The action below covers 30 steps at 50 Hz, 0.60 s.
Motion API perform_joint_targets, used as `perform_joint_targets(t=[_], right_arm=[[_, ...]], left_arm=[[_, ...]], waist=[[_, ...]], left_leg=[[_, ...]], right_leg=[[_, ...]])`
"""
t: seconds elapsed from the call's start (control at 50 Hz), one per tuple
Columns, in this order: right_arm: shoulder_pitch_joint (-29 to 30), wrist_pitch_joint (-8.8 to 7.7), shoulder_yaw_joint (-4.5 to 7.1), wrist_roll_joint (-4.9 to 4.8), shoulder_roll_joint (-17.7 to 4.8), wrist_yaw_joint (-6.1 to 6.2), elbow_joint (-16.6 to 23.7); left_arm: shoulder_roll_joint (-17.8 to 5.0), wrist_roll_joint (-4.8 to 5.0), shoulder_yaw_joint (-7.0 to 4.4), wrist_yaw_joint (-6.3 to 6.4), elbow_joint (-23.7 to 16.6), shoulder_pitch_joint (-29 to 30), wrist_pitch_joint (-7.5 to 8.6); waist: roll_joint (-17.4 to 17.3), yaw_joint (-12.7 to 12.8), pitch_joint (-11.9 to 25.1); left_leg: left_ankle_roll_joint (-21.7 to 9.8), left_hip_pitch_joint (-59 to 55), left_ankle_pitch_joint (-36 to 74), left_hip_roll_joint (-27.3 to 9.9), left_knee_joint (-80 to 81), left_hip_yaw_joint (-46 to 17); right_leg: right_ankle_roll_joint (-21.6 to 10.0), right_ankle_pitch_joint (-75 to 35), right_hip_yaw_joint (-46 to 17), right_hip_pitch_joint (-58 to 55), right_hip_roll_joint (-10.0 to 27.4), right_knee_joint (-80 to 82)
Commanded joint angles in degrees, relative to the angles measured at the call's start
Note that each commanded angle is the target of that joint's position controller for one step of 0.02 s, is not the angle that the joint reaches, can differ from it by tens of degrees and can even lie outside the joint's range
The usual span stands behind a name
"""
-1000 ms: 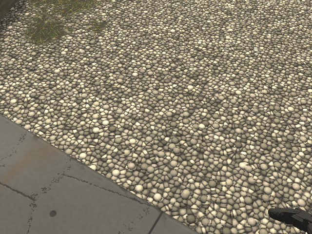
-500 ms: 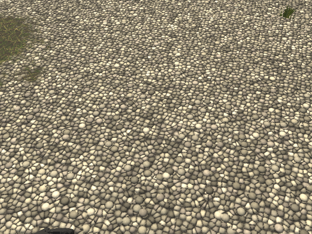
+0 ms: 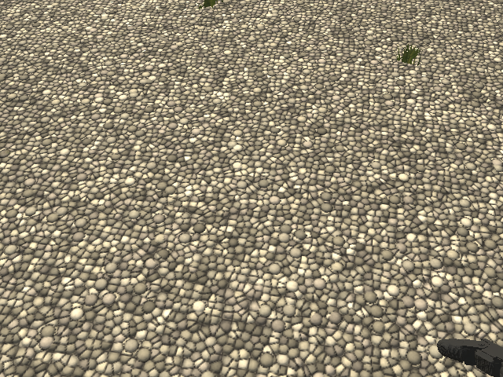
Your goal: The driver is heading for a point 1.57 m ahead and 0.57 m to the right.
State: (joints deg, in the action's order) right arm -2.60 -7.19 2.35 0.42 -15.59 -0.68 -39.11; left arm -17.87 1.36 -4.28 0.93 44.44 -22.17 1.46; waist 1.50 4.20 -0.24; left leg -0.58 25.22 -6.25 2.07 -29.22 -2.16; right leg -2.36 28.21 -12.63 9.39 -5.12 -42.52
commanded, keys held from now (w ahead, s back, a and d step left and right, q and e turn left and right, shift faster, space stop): w+e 0.80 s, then w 0.20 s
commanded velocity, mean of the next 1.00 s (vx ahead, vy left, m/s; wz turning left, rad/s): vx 0.50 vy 0.00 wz -0.55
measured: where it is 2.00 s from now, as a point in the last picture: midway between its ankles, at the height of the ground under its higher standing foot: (422, 232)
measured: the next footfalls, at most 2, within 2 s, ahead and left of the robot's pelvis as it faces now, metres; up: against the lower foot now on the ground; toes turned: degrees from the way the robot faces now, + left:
right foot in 0.48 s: +0.38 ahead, -0.18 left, +0.00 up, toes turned -20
left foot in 0.94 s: +0.72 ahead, -0.11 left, +0.00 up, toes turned -35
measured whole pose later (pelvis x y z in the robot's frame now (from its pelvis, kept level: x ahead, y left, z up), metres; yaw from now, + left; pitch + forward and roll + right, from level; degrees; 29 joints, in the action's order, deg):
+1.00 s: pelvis +0.54 -0.13 +0.00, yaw -33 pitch +2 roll +1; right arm -3.9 -6.8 2.3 0.5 -16.2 -1.8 -40.6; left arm -17.6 1.3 -4.1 0.7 42.4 -21.9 1.7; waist 1.0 3.4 -0.4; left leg -1.3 25.8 -8.5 2.0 -31.1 -0.3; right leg -2.2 28.1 -11.3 9.1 -4.4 -45.4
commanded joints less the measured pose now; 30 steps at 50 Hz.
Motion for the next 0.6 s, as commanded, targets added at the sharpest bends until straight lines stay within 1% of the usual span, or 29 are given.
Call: perform_joint_targets(t=[0.02,0.04,0.06,0.08,0.1,0.12,0.16,0.2,0.24,0.28,0.34,0.38,0.4,0.42,0.44,0.46,0.48,0.5,0.52,0.54,0.56,0.58,0.6], right_arm=[[-16.5,0.6,3.75,-0.66,-10.0,0.31,-0.4],[-13.7,0.98,3.08,-0.42,-7.9,0.47,0.0],[-11.3,1.19,2.55,-0.05,-6.7,0.46,-0.2],[-10.0,1.23,2.15,0.23,-5.6,0.54,-0.6],[-9.3,1.12,2.07,0.39,-5.4,0.59,-1.0],[-9.3,0.88,2.2,0.2,-5.5,0.56,-1.5],[-9.6,0.48,2.72,-0.07,-6.8,0.55,-2.5],[-9.9,0.49,3.17,-0.04,-8.1,0.61,-3.3],[-9.7,0.77,3.32,-0.14,-8.8,0.68,-3.9],[-10.6,1.15,3.43,-0.37,-9.7,0.85,-4.6],[-13.4,1.92,3.77,-1.03,-11.1,0.96,-6.2],[-14.3,2.63,4.13,-1.64,-12.1,0.96,-7.0],[-14.2,3.0,4.35,-1.88,-12.9,1.06,-7.0],[-14.2,3.35,4.67,-2.14,-13.9,1.28,-7.0],[-14.0,3.77,4.94,-2.34,-14.8,1.51,-6.9],[-13.2,4.1,4.78,-2.53,-14.5,1.75,-6.7],[-13.9,3.87,3.86,-1.42,-12.5,1.99,-6.0],[-19.3,2.6,1.01,1.11,-3.9,1.07,-2.4],[-14.3,0.48,1.43,-0.58,-8.2,0.19,-2.0],[-8.6,-0.56,2.2,-2.74,-11.0,-0.3,-0.1],[-7.6,-1.16,1.75,-2.32,-10.1,-0.11,0.2],[-7.6,-1.25,1.91,-0.84,-10.0,0.31,-0.4],[-8.7,-0.67,2.24,-0.13,-10.3,0.42,-0.7]], left_arm=[[-7.2,1.05,-0.58,0.02,-5.8,-1.7,1.45],[-8.2,0.51,-1.02,0.02,-6.5,2.9,1.07],[-7.5,-0.05,-1.1,-0.07,-7.1,5.0,0.88],[-6.6,-0.21,-1.29,-0.34,-7.6,5.8,0.66],[-5.4,0.12,-1.19,-0.65,-7.8,5.5,0.34],[-4.1,0.3,-0.95,-0.86,-8.0,5.4,0.02],[-2.7,0.12,-0.63,-1.03,-9.3,7.0,-0.38],[-2.2,-0.08,-0.4,-1.25,-10.3,8.9,-0.38],[-1.8,-0.02,-0.15,-1.88,-10.9,11.0,-0.05],[-1.1,-0.08,0.23,-2.62,-11.9,14.8,0.37],[-0.7,0.04,0.52,-3.63,-13.9,19.9,0.5],[-1.4,0.07,0.27,-4.19,-15.2,21.5,0.4],[-2.2,-0.05,-0.1,-4.34,-15.6,21.1,0.3],[-3.3,-0.28,-0.66,-4.36,-15.7,19.7,0.08],[-4.9,-0.42,-1.59,-4.25,-15.0,15.6,-0.19],[-7.4,-0.28,-3.14,-3.8,-12.8,7.0,-0.44],[-11.2,-0.06,-4.99,-2.68,-10.2,-3.1,-1.06],[-17.9,0.61,-5.65,-2.18,-10.6,-1.1,-0.64],[-13.3,0.21,-4.24,-2.43,-12.4,-3.2,0.35],[-10.2,-0.35,-3.18,-2.64,-11.5,-1.3,1.19],[-9.1,-0.27,-2.77,-2.6,-11.4,1.7,1.63],[-7.8,-0.49,-2.28,-2.5,-11.9,5.6,1.72],[-6.5,-1.28,-1.73,-2.29,-12.7,7.9,1.82]], waist=[[-12.3,-8.7,10.8],[-8.1,-8.8,5.3],[-6.3,-7.7,1.9],[-7.2,-6.6,0.1],[-8.3,-5.7,-0.7],[-8.6,-5.4,-0.8],[-7.3,-5.2,-1.3],[-6.0,-5.5,-1.5],[-5.3,-6.0,-1.6],[-4.8,-7.5,-2.5],[-4.3,-9.0,-4.1],[-4.6,-8.7,-4.5],[-5.2,-7.8,-3.8],[-6.4,-6.4,-2.1],[-7.1,-3.7,0.7],[-6.1,1.4,5.1],[-1.8,5.8,10.4],[14.5,-1.7,15.0],[8.7,2.7,23.0],[5.7,3.4,14.4],[1.4,0.9,9.0],[-0.9,-1.6,5.6],[-0.4,-3.7,4.3]], left_leg=[[-12.4,-40.1,-25.0,-24.9,12.2,-38.2],[-10.1,-33.3,-19.7,-22.2,12.7,-28.9],[-9.3,-27.4,-12.8,-19.7,14.1,-22.6],[-8.8,-23.6,-7.8,-17.9,15.5,-18.0],[-8.5,-20.8,-5.1,-16.7,17.0,-14.2],[-8.8,-19.5,-2.8,-16.3,18.2,-11.6],[-10.0,-19.0,1.7,-16.7,20.0,-7.5],[-10.6,-20.1,6.4,-17.0,20.7,-3.8],[-9.8,-20.8,9.5,-16.0,20.8,0.8],[-8.9,-21.3,10.8,-15.4,20.7,4.6],[-7.9,-24.8,12.2,-16.6,20.1,7.4],[-7.1,-28.2,17.5,-17.7,17.9,8.9],[-6.5,-29.5,25.4,-17.9,15.2,10.1],[-5.9,-30.6,35.7,-17.9,11.1,11.2],[-5.3,-30.6,44.6,-17.5,4.1,12.3],[-3.8,-26.8,46.4,-16.0,-6.9,14.0],[-1.5,-13.4,32.1,-13.9,-23.3,14.0],[1.9,13.0,-23.9,-2.4,-44.0,10.6],[1.3,18.9,-28.0,-1.0,-51.1,-2.8],[0.3,23.3,-22.2,-3.8,-50.1,-3.4],[-0.3,21.4,-17.1,-6.1,-44.8,-3.1],[0.2,17.8,-14.6,-7.6,-39.7,-3.0],[0.6,13.8,-12.5,-8.7,-37.4,-3.3]], right_leg=[[1.2,2.1,2.0,36.3,4.8,-30.0],[1.6,-2.7,4.1,36.1,6.6,-30.3],[2.0,-6.1,4.8,34.5,8.2,-28.3],[2.0,-8.3,4.9,32.9,9.7,-26.0],[2.1,-9.6,5.6,30.7,10.7,-24.7],[2.3,-10.5,6.4,30.1,11.1,-23.8],[3.0,-13.1,6.9,31.3,11.7,-20.8],[3.5,-17.5,7.0,32.7,12.0,-16.0],[3.3,-23.8,8.2,31.5,11.8,-9.5],[2.7,-28.8,10.3,29.6,11.1,-3.0],[1.4,-29.5,12.7,28.8,10.2,3.1],[-0.2,-25.9,14.1,28.3,9.3,5.5],[-1.3,-23.0,15.4,26.2,8.0,6.4],[-2.5,-19.9,17.1,22.7,6.0,6.6],[-3.9,-17.4,18.6,16.7,3.7,7.0],[-6.0,-20.4,19.2,4.6,1.4,10.4],[-8.9,-21.6,11.5,-13.5,4.9,11.4],[-19.3,-12.7,-21.2,-32.0,20.4,15.6],[-22.0,-4.0,-35.4,-34.7,24.4,23.9],[-18.7,-7.4,-27.2,-29.2,22.6,25.4],[-16.7,-12.8,-20.5,-20.7,20.1,25.6],[-15.4,-19.7,-15.6,-13.0,18.0,26.0],[-14.9,-25.1,-12.5,-7.6,16.6,27.4]])
Velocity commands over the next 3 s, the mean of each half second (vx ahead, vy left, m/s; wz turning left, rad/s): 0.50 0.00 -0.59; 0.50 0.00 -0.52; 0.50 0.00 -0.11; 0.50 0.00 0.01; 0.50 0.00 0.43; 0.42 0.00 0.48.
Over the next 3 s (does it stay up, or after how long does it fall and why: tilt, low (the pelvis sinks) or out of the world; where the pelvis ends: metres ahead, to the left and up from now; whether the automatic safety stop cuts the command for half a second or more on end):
stays up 1.47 -0.64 0.00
